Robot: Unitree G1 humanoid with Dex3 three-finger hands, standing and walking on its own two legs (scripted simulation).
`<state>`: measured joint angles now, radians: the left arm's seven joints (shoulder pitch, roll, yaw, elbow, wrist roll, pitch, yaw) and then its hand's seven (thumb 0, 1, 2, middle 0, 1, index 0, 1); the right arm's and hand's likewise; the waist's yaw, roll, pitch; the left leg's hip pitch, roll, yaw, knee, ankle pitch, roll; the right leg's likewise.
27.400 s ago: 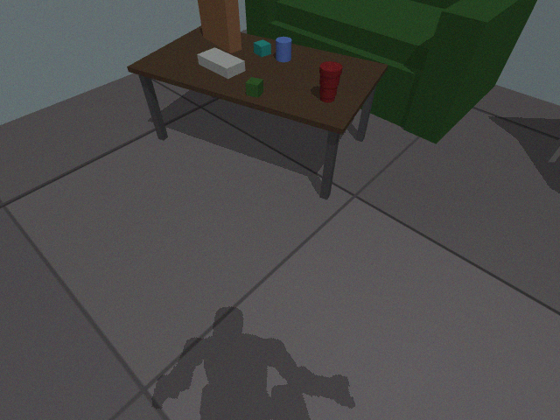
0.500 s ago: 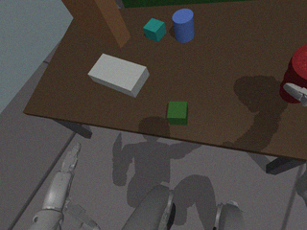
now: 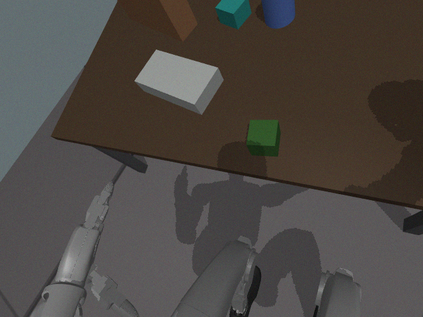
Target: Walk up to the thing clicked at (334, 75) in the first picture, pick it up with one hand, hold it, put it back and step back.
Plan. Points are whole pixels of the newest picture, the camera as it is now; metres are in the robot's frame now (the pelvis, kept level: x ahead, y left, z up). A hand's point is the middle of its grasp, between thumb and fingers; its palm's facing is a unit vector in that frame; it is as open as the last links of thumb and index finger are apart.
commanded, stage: lower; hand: right
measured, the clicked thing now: out of the picture +0.56 -0.24 -0.04
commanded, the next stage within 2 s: loosen in 0.52 s
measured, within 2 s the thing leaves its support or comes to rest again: rests again in 0.92 s
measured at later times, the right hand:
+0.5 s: hand out of the picture +0.56 -0.25 -0.05, palm faces +0.28 +0.96 +0.02, open 11.4 cm
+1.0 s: hand out of the picture +0.56 -0.25 -0.05, palm faces +0.28 +0.96 +0.00, open 11.6 cm
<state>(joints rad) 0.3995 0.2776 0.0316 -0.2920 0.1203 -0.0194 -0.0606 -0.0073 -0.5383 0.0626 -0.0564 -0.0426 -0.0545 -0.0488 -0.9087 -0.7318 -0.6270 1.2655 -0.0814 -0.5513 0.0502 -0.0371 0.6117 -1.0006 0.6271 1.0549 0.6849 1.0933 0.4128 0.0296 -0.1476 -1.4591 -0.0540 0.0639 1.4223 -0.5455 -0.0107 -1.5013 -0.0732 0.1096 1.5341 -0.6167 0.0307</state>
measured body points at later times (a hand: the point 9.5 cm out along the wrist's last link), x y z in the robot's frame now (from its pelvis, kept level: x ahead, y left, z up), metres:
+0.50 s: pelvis +0.00 +0.00 -0.02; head +0.21 -0.09 +0.37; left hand +0.17 +0.26 +0.09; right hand +0.54 -0.30 -0.05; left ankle +0.06 +0.13 -0.56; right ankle +0.03 -0.13 -0.56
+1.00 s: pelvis -0.02 +0.00 -0.03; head +0.20 -0.09 +0.35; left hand +0.16 +0.26 +0.09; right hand +0.54 -0.30 -0.05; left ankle +0.05 +0.13 -0.56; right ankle +0.03 -0.13 -0.56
